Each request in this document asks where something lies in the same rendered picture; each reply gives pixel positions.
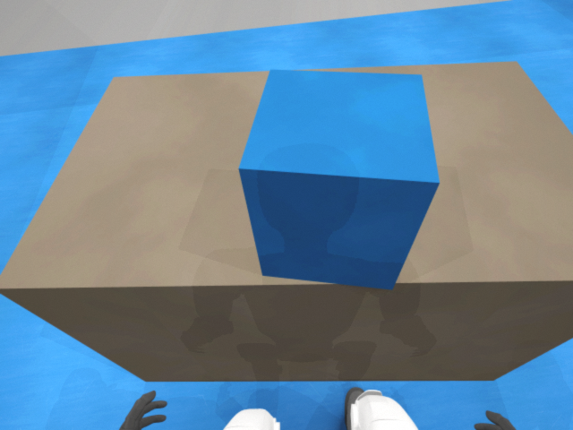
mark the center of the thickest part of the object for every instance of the left robot hand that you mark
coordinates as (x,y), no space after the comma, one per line
(145,404)

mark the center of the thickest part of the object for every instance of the carton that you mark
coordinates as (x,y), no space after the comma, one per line
(338,173)

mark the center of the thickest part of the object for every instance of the right robot hand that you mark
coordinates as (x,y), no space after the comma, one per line
(501,423)

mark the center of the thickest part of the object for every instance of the robot left thigh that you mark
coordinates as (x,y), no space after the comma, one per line
(253,419)

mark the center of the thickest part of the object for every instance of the pedestal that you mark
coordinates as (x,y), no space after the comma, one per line
(143,249)

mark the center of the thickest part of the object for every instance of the right robot foot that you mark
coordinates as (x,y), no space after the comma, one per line
(351,397)

